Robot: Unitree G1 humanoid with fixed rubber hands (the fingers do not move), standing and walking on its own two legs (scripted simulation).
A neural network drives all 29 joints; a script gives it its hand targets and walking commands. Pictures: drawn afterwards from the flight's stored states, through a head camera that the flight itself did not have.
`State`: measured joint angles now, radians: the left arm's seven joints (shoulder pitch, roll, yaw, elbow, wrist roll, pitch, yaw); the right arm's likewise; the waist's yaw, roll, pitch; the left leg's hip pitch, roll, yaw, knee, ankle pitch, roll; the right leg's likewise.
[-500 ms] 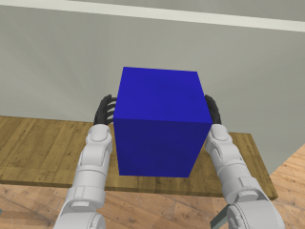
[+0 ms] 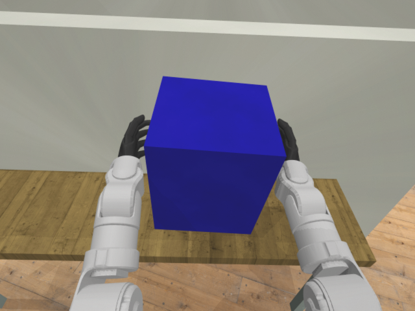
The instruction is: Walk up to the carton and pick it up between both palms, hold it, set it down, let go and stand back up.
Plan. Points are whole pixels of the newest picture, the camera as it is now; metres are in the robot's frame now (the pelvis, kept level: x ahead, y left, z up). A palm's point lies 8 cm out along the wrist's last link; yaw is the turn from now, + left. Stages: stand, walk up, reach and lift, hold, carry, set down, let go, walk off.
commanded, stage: reach and lift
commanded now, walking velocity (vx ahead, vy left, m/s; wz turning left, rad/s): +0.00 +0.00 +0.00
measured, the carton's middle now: (209, 159) +0.39 -0.01 +0.11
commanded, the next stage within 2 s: hold in 0.80 s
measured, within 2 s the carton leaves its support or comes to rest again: neither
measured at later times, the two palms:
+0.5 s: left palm (127, 156) +0.36 +0.14 +0.15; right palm (285, 160) +0.35 -0.16 +0.14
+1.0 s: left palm (120, 144) +0.36 +0.15 +0.18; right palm (282, 145) +0.36 -0.15 +0.17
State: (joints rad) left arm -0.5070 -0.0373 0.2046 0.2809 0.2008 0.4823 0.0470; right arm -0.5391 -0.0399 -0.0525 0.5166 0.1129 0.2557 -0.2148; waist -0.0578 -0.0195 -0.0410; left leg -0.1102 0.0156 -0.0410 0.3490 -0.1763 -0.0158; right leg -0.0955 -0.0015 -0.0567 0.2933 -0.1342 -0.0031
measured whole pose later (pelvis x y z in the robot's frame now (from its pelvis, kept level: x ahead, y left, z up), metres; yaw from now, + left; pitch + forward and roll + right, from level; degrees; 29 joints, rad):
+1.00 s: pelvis +0.01 +0.00 +0.00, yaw +1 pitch -7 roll -1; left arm -0.52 -0.03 0.26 0.13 0.29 0.63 -0.02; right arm -0.59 -0.04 0.02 0.49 0.18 0.29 -0.26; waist -0.09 -0.04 0.00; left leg -0.02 0.02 -0.06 0.34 -0.19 -0.02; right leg 0.01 0.01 -0.07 0.26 -0.14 -0.01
